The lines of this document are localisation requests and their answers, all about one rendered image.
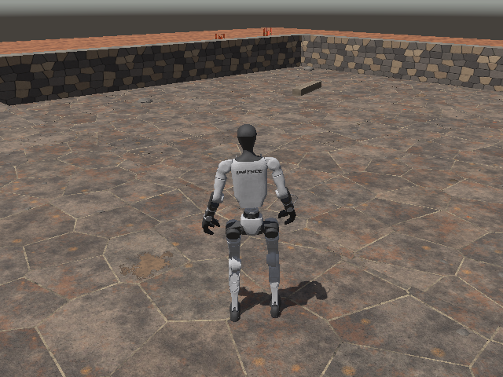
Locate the robot head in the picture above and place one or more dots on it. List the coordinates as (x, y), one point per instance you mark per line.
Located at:
(246, 135)

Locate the robot left forearm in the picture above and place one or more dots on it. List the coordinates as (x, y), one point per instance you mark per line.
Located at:
(211, 209)

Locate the left robot hand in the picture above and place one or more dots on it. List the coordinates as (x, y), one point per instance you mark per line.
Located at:
(212, 223)

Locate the robot right forearm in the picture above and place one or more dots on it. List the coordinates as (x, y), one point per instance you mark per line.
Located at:
(287, 202)

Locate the robot right upper arm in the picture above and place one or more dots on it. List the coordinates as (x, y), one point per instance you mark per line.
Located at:
(278, 177)

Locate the humanoid robot torso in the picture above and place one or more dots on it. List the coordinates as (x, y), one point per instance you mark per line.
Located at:
(250, 190)

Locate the robot left upper arm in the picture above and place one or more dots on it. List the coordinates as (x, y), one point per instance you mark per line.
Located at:
(220, 180)

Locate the right robot hand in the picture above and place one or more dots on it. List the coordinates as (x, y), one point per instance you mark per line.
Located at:
(284, 213)

